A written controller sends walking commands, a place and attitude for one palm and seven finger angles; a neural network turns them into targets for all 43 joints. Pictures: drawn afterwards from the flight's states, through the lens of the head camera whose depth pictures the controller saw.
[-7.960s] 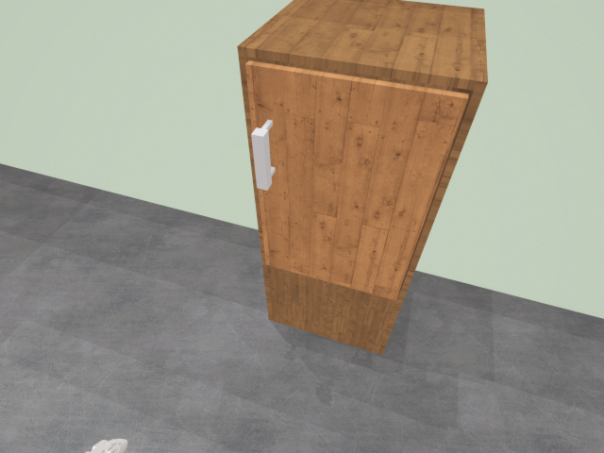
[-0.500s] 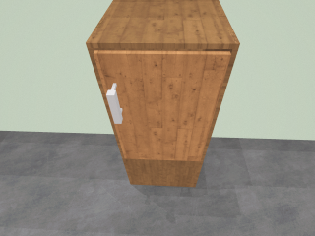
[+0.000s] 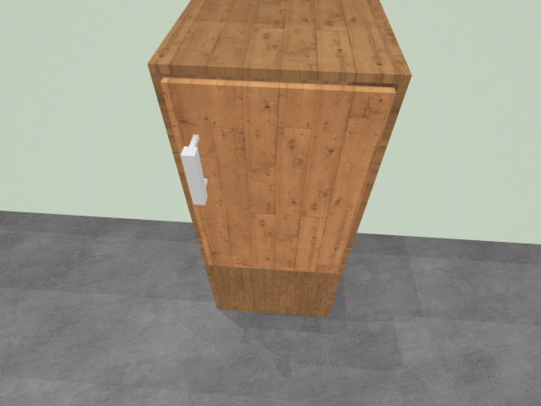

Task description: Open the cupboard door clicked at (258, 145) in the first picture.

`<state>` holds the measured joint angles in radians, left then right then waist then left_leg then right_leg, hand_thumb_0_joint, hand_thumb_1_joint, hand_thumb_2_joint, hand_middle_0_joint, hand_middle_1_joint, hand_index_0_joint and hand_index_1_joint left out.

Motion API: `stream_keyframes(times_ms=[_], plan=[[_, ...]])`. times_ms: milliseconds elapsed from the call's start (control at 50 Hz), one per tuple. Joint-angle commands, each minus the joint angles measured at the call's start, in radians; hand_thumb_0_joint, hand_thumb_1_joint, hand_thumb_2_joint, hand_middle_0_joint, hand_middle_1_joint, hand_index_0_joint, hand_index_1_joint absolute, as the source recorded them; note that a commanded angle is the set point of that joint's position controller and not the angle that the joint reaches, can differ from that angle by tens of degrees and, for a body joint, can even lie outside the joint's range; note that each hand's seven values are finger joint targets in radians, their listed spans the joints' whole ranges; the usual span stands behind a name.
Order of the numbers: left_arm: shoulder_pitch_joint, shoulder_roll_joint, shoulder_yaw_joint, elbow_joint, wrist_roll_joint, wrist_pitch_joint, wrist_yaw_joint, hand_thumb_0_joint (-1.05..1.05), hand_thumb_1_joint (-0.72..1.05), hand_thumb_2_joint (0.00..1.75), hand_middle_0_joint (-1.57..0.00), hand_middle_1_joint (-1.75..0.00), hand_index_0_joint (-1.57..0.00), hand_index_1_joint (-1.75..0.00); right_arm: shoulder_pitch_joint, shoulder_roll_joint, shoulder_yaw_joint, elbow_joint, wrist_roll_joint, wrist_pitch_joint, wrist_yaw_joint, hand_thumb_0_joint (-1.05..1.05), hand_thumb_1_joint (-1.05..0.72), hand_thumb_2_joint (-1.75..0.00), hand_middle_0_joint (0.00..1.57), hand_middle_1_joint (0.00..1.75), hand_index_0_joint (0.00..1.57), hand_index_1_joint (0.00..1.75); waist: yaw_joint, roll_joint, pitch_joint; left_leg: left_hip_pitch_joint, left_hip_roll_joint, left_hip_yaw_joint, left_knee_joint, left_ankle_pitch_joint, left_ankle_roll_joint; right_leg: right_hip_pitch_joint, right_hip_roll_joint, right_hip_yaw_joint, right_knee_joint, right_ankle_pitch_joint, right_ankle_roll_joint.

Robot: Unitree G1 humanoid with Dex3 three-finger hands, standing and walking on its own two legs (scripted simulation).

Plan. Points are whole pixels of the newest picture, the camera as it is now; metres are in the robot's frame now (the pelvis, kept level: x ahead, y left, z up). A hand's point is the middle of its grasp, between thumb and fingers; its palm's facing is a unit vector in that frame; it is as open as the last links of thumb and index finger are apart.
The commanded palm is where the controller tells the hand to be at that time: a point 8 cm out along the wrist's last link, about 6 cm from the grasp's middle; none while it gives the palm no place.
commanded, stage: look again from close up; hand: left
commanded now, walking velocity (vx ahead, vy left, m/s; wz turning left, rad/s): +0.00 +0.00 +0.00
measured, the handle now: (197, 170) +0.52 +0.18 +0.03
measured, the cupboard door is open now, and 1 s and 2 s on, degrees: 0 0 0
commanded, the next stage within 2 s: raise the hand with hooked fingers in 0.38 s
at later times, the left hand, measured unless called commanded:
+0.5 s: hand out of the picture -0.01 +0.17 -0.17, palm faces +0.03 -0.98 -0.20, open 7.4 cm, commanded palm +0.09 +0.22 -0.07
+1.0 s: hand out of the picture +0.12 +0.20 -0.06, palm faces +0.12 -0.99 -0.04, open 9.2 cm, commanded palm +0.13 +0.25 -0.03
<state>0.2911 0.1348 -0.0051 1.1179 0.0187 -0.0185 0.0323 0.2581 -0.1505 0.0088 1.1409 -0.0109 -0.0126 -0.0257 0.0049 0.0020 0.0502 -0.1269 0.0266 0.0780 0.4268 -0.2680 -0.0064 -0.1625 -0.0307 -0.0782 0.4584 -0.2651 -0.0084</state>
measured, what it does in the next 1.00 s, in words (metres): lowers itself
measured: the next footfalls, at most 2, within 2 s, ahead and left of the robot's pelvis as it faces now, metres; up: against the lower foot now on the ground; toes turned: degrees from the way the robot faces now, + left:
none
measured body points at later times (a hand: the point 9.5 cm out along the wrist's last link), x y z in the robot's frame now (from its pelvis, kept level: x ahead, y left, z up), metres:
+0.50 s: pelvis -0.01 +0.00 +0.00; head +0.00 -0.01 +0.45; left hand -0.01 +0.22 -0.16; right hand -0.01 -0.21 -0.17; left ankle -0.02 +0.12 -0.74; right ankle -0.01 -0.11 -0.74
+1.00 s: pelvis -0.04 -0.01 -0.08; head +0.00 +0.01 +0.37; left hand +0.11 +0.25 -0.05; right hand +0.20 -0.25 -0.10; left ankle -0.02 +0.12 -0.74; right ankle -0.01 -0.11 -0.74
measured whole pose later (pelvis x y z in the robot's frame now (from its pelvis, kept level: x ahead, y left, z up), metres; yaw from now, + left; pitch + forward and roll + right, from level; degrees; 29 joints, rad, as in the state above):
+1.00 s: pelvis -0.04 -0.01 -0.08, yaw +2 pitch +10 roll -1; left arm 0.47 0.21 0.19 0.10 -0.25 -0.51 -0.30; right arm 0.15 -0.28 -0.06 0.46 0.02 -0.23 -0.02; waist 0.04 -0.03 -0.09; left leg -0.78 0.05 0.01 1.11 -0.51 -0.02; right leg -0.77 -0.05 -0.12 1.09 -0.50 -0.04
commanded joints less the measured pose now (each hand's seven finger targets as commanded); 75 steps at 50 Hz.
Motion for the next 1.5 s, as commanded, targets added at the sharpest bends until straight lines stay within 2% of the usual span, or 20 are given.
stream_keyframes(times_ms=[0,440,460,480,500,520,540,560,620,680,720,780,840,900,1040,1160,1220,1300,1380,1480], plan=[[0.059,0.114,0.018,-0.031,-0.005,-0.012,0.006,0.00,0.90,0.90,-0.20,-0.30,-0.20,-0.30,0.059,-0.079,-0.009,-0.019,-0.001,-0.015,-0.005,0.00,-0.90,-0.90,0.20,0.30,0.20,0.30,-0.001,-0.004,0.024,-0.053,0.078,-0.074,-0.081,0.135,0.028,-0.013,-0.093,0.103,-0.097,0.166,-0.031],[0.059,0.110,0.023,-0.036,-0.005,-0.011,0.007,0.00,0.90,0.90,-0.20,-0.30,-0.20,-0.30,0.084,-0.073,-0.012,-0.015,-0.002,-0.019,-0.007,0.00,-0.90,-0.90,0.20,0.30,0.20,0.30,0.004,-0.005,0.030,-0.076,0.083,-0.082,-0.089,0.141,0.029,-0.015,-0.088,0.091,-0.094,0.133,-0.031],[0.129,0.128,0.015,0.009,0.004,-0.027,0.043,0.00,0.90,0.90,-0.20,-0.30,-0.20,-0.30,-0.021,-0.111,-0.019,-0.083,0.008,-0.026,0.004,0.00,-0.90,-0.90,0.20,0.30,0.20,0.30,0.037,-0.036,0.045,-0.145,0.091,-0.043,0.122,0.179,-0.002,-0.033,-0.149,0.148,-0.080,0.540,-0.012],[-0.610,0.309,0.080,-1.531,-0.222,-0.246,0.020,0.00,0.88,0.89,-0.20,-0.32,-0.20,-0.32,0.003,-0.289,-0.035,-0.442,0.057,-0.177,-0.043,0.00,-0.90,-0.90,0.20,0.30,0.20,0.30,-0.093,0.162,-0.452,0.127,-0.024,-0.058,-0.008,0.250,0.036,0.076,-0.045,0.090,-0.001,0.401,-0.021],[-0.199,0.261,0.104,-1.253,-0.133,-0.186,0.065,0.00,0.85,0.88,-0.20,-0.33,-0.20,-0.33,-0.084,-0.192,-0.009,-0.384,0.046,-0.263,-0.074,0.00,-0.90,-0.90,0.20,0.30,0.20,0.30,0.006,0.269,-0.431,0.138,0.001,-0.028,-0.018,0.365,0.043,0.052,0.002,0.053,0.039,0.229,-0.040],[-0.154,0.176,0.057,-1.138,-0.149,-0.137,0.110,0.00,0.83,0.87,-0.21,-0.34,-0.21,-0.34,-0.067,-0.198,-0.029,-0.333,0.050,-0.291,-0.074,0.00,-0.90,-0.90,0.20,0.30,0.20,0.30,-0.022,0.217,-0.316,0.030,0.005,-0.036,0.004,0.265,0.015,-0.016,0.009,0.014,0.034,0.127,-0.029],[0.111,-0.029,-0.048,-0.943,-0.152,-0.042,0.105,0.00,0.81,0.86,-0.21,-0.36,-0.21,-0.36,-0.034,-0.158,-0.033,-0.324,0.067,-0.291,-0.063,0.00,-0.90,-0.90,0.20,0.30,0.20,0.30,-0.035,0.104,-0.178,-0.051,0.017,-0.060,-0.011,0.189,0.024,-0.087,0.009,-0.011,0.022,0.097,-0.016],[-0.040,-0.031,-0.076,-1.148,-0.201,-0.071,0.075,0.00,0.78,0.85,-0.21,-0.37,-0.21,-0.37,-0.059,-0.196,-0.031,-0.407,0.082,-0.303,-0.061,0.00,-0.90,-0.90,0.20,0.30,0.20,0.30,-0.043,0.034,-0.060,-0.110,0.010,-0.092,-0.010,0.104,0.025,-0.129,0.004,-0.018,0.018,0.059,-0.005],[0.020,0.054,0.027,-1.022,-0.177,-0.212,0.014,0.00,0.71,0.82,-0.21,-0.42,-0.21,-0.42,-0.060,-0.235,-0.065,-0.487,0.048,-0.340,-0.058,0.00,-0.90,-0.90,0.20,0.30,0.20,0.30,-0.063,-0.188,0.029,-0.256,-0.033,-0.089,0.116,-0.043,0.035,-0.324,0.010,-0.012,0.032,-0.152,0.006],[0.255,0.018,0.092,-0.863,-0.225,-0.396,-0.135,0.00,0.64,0.79,-0.22,-0.47,-0.22,-0.47,-0.094,-0.222,-0.086,-0.577,0.025,-0.341,-0.021,0.00,-0.90,-0.90,0.20,0.30,0.20,0.30,0.028,-0.342,-0.012,-0.447,-0.047,-0.072,0.249,-0.087,0.011,-0.414,0.013,0.008,0.151,-0.259,0.000],[0.388,0.085,0.201,-0.837,-0.259,-0.514,-0.265,0.00,0.60,0.77,-0.22,-0.50,-0.22,-0.50,-0.107,-0.228,-0.108,-0.638,0.027,-0.326,0.019,0.00,-0.90,-0.90,0.20,0.30,0.20,0.30,0.087,-0.211,-0.119,-0.492,-0.065,-0.047,0.330,-0.018,-0.008,-0.348,0.010,0.033,0.259,-0.117,-0.025],[0.296,0.201,0.309,-0.917,-0.275,-0.619,-0.394,0.00,0.53,0.74,-0.23,-0.54,-0.23,-0.54,-0.149,-0.231,-0.114,-0.722,0.029,-0.298,0.035,0.00,-0.90,-0.90,0.20,0.30,0.20,0.30,0.091,-0.077,-0.246,-0.593,-0.076,-0.018,0.451,0.011,-0.001,-0.350,-0.012,0.081,0.377,0.013,-0.031],[0.150,0.212,0.292,-1.138,-0.301,-0.583,-0.385,0.00,0.46,0.71,-0.23,-0.58,-0.23,-0.58,-0.170,-0.225,-0.106,-0.809,0.033,-0.261,0.026,0.00,-0.90,-0.90,0.20,0.30,0.20,0.30,0.082,0.062,-0.306,-0.598,-0.071,-0.014,0.480,-0.027,0.012,-0.395,-0.008,0.117,0.399,-0.070,-0.027],[-0.024,0.224,0.288,-1.356,-0.306,-0.597,-0.327,0.00,0.39,0.68,-0.24,-0.63,-0.24,-0.63,-0.102,-0.206,-0.096,-0.806,0.033,-0.255,0.006,0.00,-0.90,-0.90,0.20,0.30,0.20,0.30,0.019,0.155,-0.375,-0.534,-0.041,-0.047,0.516,-0.012,0.025,-0.454,0.014,0.101,0.426,-0.052,-0.024],[-0.172,0.202,0.146,-1.339,-0.302,-0.569,-0.404,0.00,0.22,0.61,-0.25,-0.74,-0.25,-0.74,-0.054,-0.238,-0.055,-0.725,0.042,-0.288,-0.042,0.00,-0.90,-0.90,0.20,0.30,0.20,0.30,-0.104,0.063,-0.286,-0.593,-0.010,-0.111,0.575,-0.104,0.038,-0.584,0.040,0.083,0.413,-0.154,-0.014],[0.001,0.340,0.371,-1.154,-0.355,-0.278,-0.458,0.00,0.08,0.55,-0.26,-0.82,-0.26,-0.82,-0.094,-0.238,-0.053,-0.771,0.066,-0.261,-0.060,0.00,-0.90,-0.90,0.20,0.30,0.20,0.30,0.023,-0.033,-0.410,-0.593,-0.035,-0.095,0.476,-0.048,0.031,-0.363,0.015,0.088,0.339,-0.145,0.001],[0.027,0.345,0.452,-1.216,-0.408,-0.252,-0.405,0.00,0.01,0.52,-0.26,-0.87,-0.26,-0.87,-0.121,-0.207,-0.043,-0.788,0.057,-0.251,-0.058,0.00,-0.90,-0.90,0.20,0.30,0.20,0.30,0.072,-0.036,-0.435,-0.555,-0.033,-0.100,0.436,0.041,0.023,-0.275,0.021,0.060,0.355,-0.042,-0.005],[-0.018,0.293,0.405,-1.298,-0.370,-0.356,-0.320,0.00,-0.08,0.48,-0.27,-0.93,-0.27,-0.93,-0.080,-0.198,-0.046,-0.752,0.046,-0.269,-0.040,0.00,-0.90,-0.90,0.20,0.30,0.20,0.30,0.029,0.038,-0.351,-0.497,-0.021,-0.098,0.396,0.056,0.018,-0.376,0.037,0.006,0.371,-0.007,-0.009],[-0.103,0.282,0.335,-1.187,-0.337,-0.413,-0.361,0.00,-0.17,0.44,-0.28,-0.99,-0.28,-0.99,-0.032,-0.238,-0.050,-0.720,0.047,-0.284,-0.038,0.00,-0.90,-0.90,0.20,0.30,0.20,0.30,-0.036,0.011,-0.258,-0.521,-0.020,-0.102,0.399,-0.053,0.023,-0.465,0.039,0.016,0.339,-0.125,-0.006],[-0.223,0.375,0.374,-1.166,-0.364,-0.387,-0.462,0.00,-0.29,0.39,-0.29,-1.07,-0.29,-1.07,-0.023,-0.268,-0.048,-0.723,0.063,-0.302,-0.062,0.00,-0.90,-0.90,0.20,0.30,0.20,0.30,-0.029,0.057,-0.325,-0.458,-0.023,-0.107,0.366,-0.072,0.028,-0.409,0.033,0.031,0.307,-0.139,-0.011]])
